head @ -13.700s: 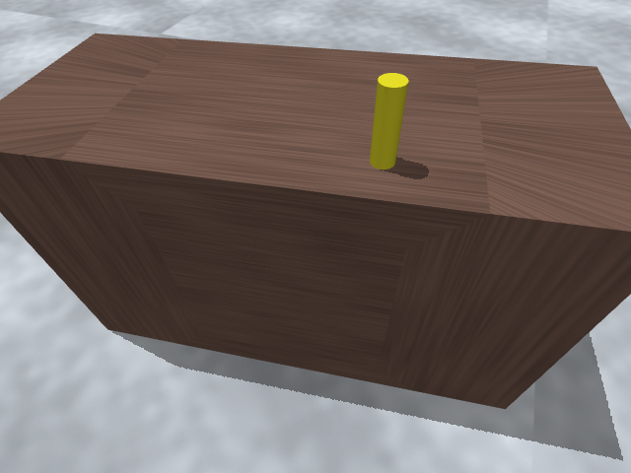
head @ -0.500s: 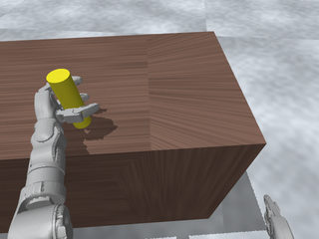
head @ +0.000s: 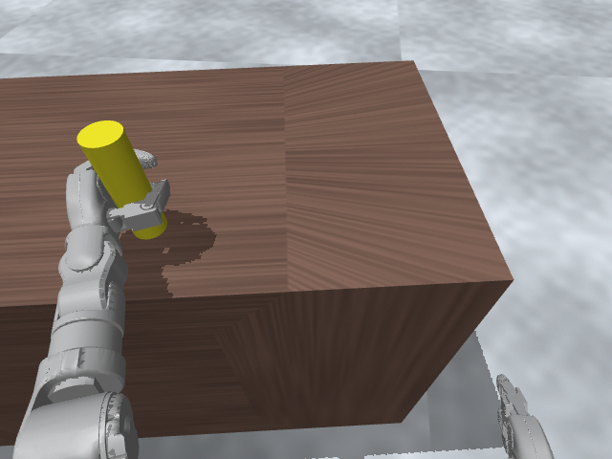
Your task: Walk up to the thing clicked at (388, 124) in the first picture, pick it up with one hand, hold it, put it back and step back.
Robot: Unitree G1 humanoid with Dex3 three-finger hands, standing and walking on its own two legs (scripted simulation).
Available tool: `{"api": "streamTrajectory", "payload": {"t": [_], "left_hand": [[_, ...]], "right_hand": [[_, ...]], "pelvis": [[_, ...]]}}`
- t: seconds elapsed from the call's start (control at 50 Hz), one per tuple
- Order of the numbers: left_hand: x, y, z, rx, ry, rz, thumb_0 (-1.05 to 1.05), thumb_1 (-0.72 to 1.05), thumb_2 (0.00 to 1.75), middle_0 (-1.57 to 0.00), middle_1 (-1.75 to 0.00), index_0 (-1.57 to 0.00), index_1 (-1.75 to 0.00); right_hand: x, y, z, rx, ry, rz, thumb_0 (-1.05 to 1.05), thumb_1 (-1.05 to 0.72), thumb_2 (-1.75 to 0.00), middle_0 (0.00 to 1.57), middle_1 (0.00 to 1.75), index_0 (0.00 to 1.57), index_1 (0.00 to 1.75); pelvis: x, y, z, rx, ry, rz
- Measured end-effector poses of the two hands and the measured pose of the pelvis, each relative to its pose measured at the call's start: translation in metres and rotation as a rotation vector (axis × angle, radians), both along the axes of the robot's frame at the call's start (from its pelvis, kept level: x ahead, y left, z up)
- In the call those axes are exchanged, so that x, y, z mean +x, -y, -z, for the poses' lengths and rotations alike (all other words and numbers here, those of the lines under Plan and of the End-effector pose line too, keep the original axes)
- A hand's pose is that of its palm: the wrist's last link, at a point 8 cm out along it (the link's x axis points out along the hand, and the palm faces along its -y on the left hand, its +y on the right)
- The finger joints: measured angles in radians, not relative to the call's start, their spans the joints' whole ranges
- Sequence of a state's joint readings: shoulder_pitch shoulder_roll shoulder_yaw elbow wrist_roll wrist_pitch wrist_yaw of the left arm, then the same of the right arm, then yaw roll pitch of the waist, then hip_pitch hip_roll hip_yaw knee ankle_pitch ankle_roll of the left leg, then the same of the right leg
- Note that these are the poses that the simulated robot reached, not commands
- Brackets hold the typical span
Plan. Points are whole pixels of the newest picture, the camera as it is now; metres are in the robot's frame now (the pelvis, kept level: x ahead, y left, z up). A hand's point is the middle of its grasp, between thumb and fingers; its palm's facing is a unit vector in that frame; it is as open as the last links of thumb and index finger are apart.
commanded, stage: settle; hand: left
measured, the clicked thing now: (128, 186) +0.43 +0.23 +0.15
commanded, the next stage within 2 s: lift in 0.54 s
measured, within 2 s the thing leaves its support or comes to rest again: neither
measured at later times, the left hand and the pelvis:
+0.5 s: hand (127, 160) +0.43 +0.22 +0.19, palm faces +0.25 -0.97 -0.01, open 6.3 cm; pelvis +0.00 +0.00 +0.01, yaw +0 degrees
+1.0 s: hand (114, 139) +0.41 +0.20 +0.23, palm faces +0.22 -0.97 -0.01, open 6.3 cm; pelvis +0.00 +0.00 +0.02, yaw +0 degrees
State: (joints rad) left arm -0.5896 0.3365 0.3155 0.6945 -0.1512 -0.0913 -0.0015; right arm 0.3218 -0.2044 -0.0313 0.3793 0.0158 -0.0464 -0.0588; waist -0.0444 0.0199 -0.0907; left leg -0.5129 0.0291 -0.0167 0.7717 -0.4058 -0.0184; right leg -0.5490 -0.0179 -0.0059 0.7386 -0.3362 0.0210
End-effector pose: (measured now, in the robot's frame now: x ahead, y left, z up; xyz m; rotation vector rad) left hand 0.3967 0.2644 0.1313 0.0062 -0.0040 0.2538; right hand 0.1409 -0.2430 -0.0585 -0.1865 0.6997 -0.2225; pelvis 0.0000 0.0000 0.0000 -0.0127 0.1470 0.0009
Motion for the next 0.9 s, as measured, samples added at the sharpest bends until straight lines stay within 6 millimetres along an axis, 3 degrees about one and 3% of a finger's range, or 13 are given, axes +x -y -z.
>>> {"api": "streamTrajectory", "payload": {"t": [0.26, 0.9], "left_hand": [[0.004, 0.0, -0.039, 0.004, 0.021, 0.002, -0.01, 0.03, 1.15, -0.95, -1.1, -0.96, -1.09], [-0.014, 0.007, -0.088, 0.007, 0.019, 0.015, -0.01, 0.03, 1.14, -0.95, -1.1, -0.96, -1.1]], "right_hand": [[0.003, -0.004, -0.006, 0.023, 0.042, -0.002, -0.01, 0.53, -0.05, 0.06, 0.05, 0.05, 0.05], [0.0, 0.006, -0.021, 0.007, 0.13, 0.001, -0.01, 0.54, -0.05, 0.05, 0.05, 0.05, 0.05]], "pelvis": [[0.003, 0.0, -0.004, 0.001, 0.031, -0.001], [-0.003, -0.002, -0.016, 0.004, 0.092, -0.005]]}}
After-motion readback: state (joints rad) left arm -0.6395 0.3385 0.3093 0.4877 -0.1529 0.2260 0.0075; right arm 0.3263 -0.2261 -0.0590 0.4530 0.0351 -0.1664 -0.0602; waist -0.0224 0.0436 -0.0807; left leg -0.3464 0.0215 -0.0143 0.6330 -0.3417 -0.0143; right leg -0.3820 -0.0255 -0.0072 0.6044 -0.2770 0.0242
